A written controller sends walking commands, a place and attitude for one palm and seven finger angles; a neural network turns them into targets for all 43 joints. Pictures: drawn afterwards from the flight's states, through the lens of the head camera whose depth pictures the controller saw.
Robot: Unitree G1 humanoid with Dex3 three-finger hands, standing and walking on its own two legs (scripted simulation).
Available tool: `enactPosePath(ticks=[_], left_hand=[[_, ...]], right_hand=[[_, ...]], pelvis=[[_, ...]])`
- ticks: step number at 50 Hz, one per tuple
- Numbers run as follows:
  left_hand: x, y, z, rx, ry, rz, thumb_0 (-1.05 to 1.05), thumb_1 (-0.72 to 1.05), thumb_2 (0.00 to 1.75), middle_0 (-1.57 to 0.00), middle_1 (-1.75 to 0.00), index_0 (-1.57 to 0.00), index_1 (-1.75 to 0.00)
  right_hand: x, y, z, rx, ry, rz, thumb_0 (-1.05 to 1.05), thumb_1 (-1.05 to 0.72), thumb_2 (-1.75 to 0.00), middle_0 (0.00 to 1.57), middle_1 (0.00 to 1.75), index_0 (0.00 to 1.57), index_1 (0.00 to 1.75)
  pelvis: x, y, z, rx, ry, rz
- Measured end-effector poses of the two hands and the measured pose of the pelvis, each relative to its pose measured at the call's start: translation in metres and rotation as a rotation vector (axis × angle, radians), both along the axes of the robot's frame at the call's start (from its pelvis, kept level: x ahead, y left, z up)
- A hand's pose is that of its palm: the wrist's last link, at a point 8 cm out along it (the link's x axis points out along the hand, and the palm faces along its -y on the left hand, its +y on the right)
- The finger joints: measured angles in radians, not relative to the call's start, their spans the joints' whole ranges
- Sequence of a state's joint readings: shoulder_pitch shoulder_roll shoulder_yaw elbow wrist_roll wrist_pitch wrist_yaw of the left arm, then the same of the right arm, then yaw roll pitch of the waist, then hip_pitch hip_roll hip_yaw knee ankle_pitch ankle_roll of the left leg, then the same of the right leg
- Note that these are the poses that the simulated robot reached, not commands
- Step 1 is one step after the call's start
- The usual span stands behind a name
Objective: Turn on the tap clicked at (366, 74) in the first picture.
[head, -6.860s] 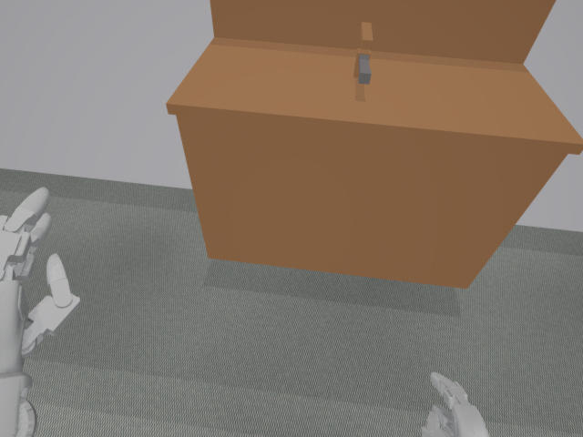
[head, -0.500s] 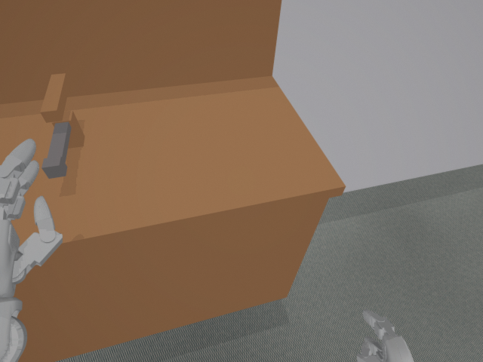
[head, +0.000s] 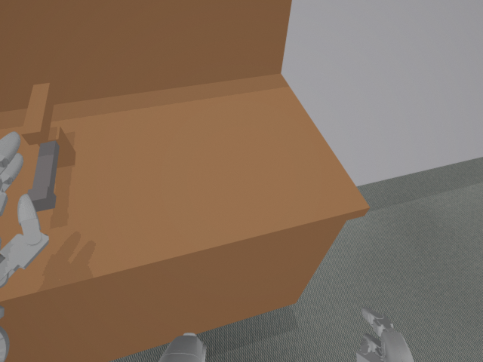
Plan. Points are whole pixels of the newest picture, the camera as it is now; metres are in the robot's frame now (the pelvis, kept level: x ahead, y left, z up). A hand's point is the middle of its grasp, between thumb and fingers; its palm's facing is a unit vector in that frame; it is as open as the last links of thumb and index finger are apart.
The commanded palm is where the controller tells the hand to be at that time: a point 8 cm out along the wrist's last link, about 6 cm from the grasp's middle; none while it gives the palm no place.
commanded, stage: come to a stop and stand still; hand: left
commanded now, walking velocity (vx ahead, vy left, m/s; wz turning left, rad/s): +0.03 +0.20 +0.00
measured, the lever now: (41, 199) +0.32 +0.35 +0.08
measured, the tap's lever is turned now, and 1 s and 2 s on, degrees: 0 0 0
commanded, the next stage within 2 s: look again from close up in 1.28 s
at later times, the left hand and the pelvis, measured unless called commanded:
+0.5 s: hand (24, 197) +0.26 +0.29 +0.17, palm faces +0.40 -0.84 -0.37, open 7.4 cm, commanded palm +0.20 +0.32 +0.19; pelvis +0.04 +0.05 +0.01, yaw -1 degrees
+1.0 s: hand (3, 195) +0.27 +0.33 +0.16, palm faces +0.32 -0.84 -0.43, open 7.4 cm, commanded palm +0.21 +0.36 +0.19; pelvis +0.04 +0.08 +0.01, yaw -1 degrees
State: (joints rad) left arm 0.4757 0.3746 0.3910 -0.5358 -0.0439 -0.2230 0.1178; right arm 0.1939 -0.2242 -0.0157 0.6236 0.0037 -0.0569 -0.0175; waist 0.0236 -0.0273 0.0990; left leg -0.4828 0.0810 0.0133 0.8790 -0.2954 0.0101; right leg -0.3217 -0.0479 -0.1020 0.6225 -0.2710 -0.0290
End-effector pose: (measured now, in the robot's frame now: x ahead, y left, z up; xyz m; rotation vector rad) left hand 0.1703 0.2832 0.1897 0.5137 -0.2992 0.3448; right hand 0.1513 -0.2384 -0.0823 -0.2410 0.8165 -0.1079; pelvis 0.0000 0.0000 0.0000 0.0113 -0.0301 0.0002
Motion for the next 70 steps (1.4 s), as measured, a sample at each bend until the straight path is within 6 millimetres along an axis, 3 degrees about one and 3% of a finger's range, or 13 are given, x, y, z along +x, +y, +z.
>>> enactPosePath(ticks=[5, 10, 17, 22, 30, 33, 36, 39, 43, 46, 52, 59, 70], left_hand=[[0.017, 0.026, 0.004, 0.002, -0.049, -0.014, 0.01, 0.89, 0.90, -0.21, -0.30, -0.21, -0.30], [0.037, 0.052, 0.006, -0.004, -0.074, 0.027, 0.01, 0.89, 0.90, -0.21, -0.30, -0.21, -0.30], [0.043, 0.048, 0.004, -0.064, -0.008, 0.020, 0.01, 0.90, 0.90, -0.21, -0.30, -0.21, -0.30], [0.048, 0.049, 0.000, -0.080, 0.040, 0.027, 0.01, 0.89, 0.90, -0.21, -0.30, -0.21, -0.30], [0.054, 0.046, -0.004, -0.103, 0.078, 0.032, 0.01, 0.89, 0.90, -0.21, -0.30, -0.21, -0.30], [0.068, 0.070, 0.016, 0.043, 0.004, 0.029, 0.01, 0.89, 0.90, -0.22, -0.30, -0.21, -0.30], [0.077, 0.085, 0.021, 0.012, -0.049, 0.063, 0.01, 0.89, 0.90, -0.21, -0.30, -0.21, -0.30], [0.076, 0.072, 0.012, -0.024, -0.025, -0.003, 0.01, 0.90, 0.90, -0.21, -0.30, -0.20, -0.30], [0.068, 0.056, -0.008, -0.046, 0.064, -0.122, 0.01, 0.90, 0.90, -0.21, -0.30, -0.20, -0.30], [0.064, 0.066, -0.016, -0.037, 0.096, -0.127, 0.01, 0.89, 0.90, -0.21, -0.30, -0.21, -0.30], [0.061, 0.099, -0.006, -0.019, 0.025, -0.025, 0.01, 0.89, 0.90, -0.22, -0.30, -0.21, -0.30], [0.061, 0.102, -0.003, -0.052, -0.017, -0.016, 0.01, 0.90, 0.90, -0.21, -0.30, -0.21, -0.30], [0.061, 0.107, -0.010, -0.060, 0.030, -0.023, 0.01, 0.89, 0.90, -0.21, -0.30, -0.21, -0.30]], right_hand=[[0.026, 0.021, 0.009, -0.037, -0.102, -0.026, 0.02, -0.90, -0.90, 0.20, 0.30, 0.20, 0.30], [0.045, 0.059, 0.015, 0.029, -0.154, -0.021, 0.02, -0.90, -0.90, 0.19, 0.30, 0.19, 0.30], [0.059, 0.096, 0.020, 0.113, -0.149, 0.048, 0.02, -0.90, -0.90, 0.20, 0.30, 0.20, 0.30], [0.064, 0.092, 0.022, 0.096, -0.134, 0.048, 0.02, -0.90, -0.90, 0.20, 0.30, 0.20, 0.30], [0.065, 0.061, 0.029, 0.024, -0.127, -0.003, 0.02, -0.90, -0.90, 0.20, 0.30, 0.20, 0.30], [0.061, 0.052, 0.029, -0.027, -0.102, 0.023, 0.02, -0.90, -0.90, 0.20, 0.30, 0.20, 0.30], [0.055, 0.047, 0.031, -0.023, -0.114, 0.005, 0.02, -0.90, -0.90, 0.20, 0.30, 0.20, 0.30], [0.049, 0.046, 0.036, -0.017, -0.152, -0.031, 0.02, -0.90, -0.90, 0.20, 0.30, 0.20, 0.30], [0.039, 0.055, 0.039, -0.030, -0.158, -0.068, 0.02, -0.90, -0.90, 0.20, 0.30, 0.20, 0.30], [0.034, 0.067, 0.036, -0.038, -0.126, -0.069, 0.02, -0.90, -0.90, 0.20, 0.30, 0.20, 0.30], [0.037, 0.097, 0.028, -0.016, -0.080, -0.007, 0.02, -0.90, -0.90, 0.20, 0.30, 0.20, 0.30], [0.059, 0.127, 0.028, 0.033, -0.114, 0.057, 0.02, -0.90, -0.90, 0.20, 0.30, 0.20, 0.30], [0.077, 0.128, 0.040, 0.017, -0.159, 0.062, 0.02, -0.90, -0.90, 0.20, 0.30, 0.20, 0.30]], pelvis=[[0.016, 0.031, -0.006, 0.001, -0.013, -0.003], [0.026, 0.042, -0.003, 0.016, -0.013, 0.003], [0.039, 0.047, 0.008, -0.024, 0.013, -0.009], [0.041, 0.046, 0.012, -0.027, 0.021, -0.014], [0.044, 0.046, 0.014, -0.032, 0.025, -0.013], [0.040, 0.044, 0.014, -0.033, 0.032, -0.010], [0.037, 0.050, 0.013, -0.027, 0.027, -0.029], [0.036, 0.059, 0.013, -0.025, 0.023, -0.044], [0.038, 0.071, 0.013, -0.027, 0.023, -0.047], [0.038, 0.076, 0.013, -0.028, 0.025, -0.038], [0.040, 0.086, 0.013, -0.033, 0.022, -0.018], [0.044, 0.096, 0.013, -0.036, 0.021, -0.014], [0.045, 0.100, 0.014, -0.042, 0.020, -0.011]])
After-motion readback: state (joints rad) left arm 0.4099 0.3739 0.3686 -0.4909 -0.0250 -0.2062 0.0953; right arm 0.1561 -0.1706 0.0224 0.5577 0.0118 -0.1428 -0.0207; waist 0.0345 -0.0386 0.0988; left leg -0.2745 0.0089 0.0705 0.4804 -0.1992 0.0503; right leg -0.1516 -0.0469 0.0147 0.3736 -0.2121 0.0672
